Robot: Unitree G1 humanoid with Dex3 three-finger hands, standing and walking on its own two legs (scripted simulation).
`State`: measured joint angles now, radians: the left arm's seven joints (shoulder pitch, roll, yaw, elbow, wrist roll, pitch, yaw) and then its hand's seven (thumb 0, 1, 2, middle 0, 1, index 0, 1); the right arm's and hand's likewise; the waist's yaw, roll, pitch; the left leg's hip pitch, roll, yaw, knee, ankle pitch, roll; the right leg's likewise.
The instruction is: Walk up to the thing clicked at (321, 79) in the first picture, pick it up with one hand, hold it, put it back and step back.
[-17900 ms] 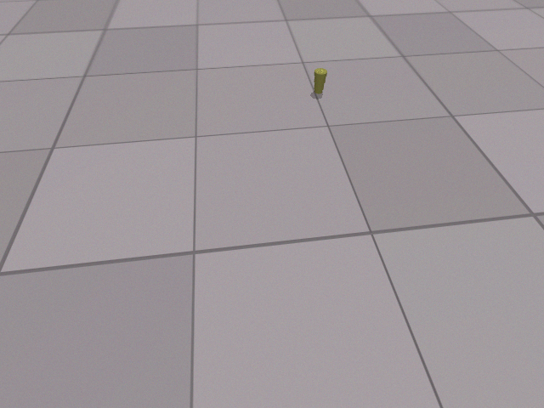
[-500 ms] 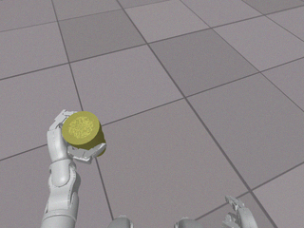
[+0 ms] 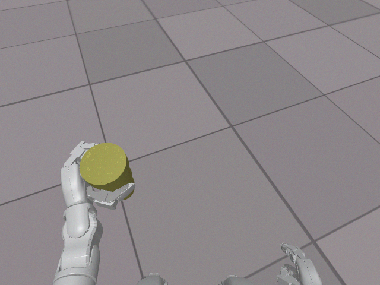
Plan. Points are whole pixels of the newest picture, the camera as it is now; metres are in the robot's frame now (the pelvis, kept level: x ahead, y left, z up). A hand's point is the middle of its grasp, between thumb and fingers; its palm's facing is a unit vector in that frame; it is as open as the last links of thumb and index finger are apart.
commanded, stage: crouch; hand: left
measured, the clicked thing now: (114, 177) +0.33 +0.17 +0.04
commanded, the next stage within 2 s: lower in 1.90 s
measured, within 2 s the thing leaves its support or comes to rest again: neither
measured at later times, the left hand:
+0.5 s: hand (115, 195) +0.35 +0.21 -0.11, palm faces +0.36 -0.93 -0.01, open 10.6 cm
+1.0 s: hand (122, 213) +0.38 +0.25 -0.35, palm faces +0.40 -0.92 -0.03, open 10.6 cm
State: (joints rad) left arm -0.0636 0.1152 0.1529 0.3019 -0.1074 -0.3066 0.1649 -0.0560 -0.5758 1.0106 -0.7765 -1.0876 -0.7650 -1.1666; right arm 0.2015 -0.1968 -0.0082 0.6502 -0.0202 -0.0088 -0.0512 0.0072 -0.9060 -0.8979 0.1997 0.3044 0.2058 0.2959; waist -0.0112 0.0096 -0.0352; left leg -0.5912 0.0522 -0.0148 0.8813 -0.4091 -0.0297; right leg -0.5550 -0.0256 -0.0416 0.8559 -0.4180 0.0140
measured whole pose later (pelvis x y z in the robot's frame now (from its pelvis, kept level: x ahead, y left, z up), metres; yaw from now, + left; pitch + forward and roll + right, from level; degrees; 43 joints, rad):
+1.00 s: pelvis -0.07 +0.00 -0.30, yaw -4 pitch +34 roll -5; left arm -0.65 0.40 0.52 1.12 -0.07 -0.81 0.04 -0.04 -0.58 0.99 -0.80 -1.06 -0.79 -1.13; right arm 0.07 -0.25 0.03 0.71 -0.12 0.02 0.09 0.00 -0.90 -0.90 0.20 0.30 0.21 0.30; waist -0.11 -0.03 -0.14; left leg -2.01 0.05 -0.11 2.10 -0.68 -0.03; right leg -1.95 -0.01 -0.05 2.06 -0.69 0.02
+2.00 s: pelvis -0.08 +0.02 -0.43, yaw -11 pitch +24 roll -11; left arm -0.73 0.72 0.71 1.22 -0.06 -0.79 -0.04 -0.04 -0.56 1.00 -0.77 -1.08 -0.77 -1.14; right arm 0.00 -0.34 0.24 0.66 -0.22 0.09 0.11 0.00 -0.89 -0.90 0.20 0.30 0.21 0.30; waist -0.21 -0.12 0.14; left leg -2.29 0.03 -0.26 2.55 -0.69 -0.04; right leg -2.18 0.03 -0.13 2.41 -0.66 0.06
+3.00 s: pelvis -0.09 +0.03 -0.44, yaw -16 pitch +15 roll -17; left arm -0.74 0.97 0.73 1.48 -0.07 -0.97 0.00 -0.04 -0.56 1.00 -0.77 -1.08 -0.78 -1.13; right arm -0.15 -0.39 0.48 0.55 -0.33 0.10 0.11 -0.01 -0.90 -0.90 0.20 0.30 0.21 0.30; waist -0.26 -0.26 0.30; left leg -2.25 0.03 -0.37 2.65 -0.72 -0.02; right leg -2.10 0.08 -0.20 2.41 -0.64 0.08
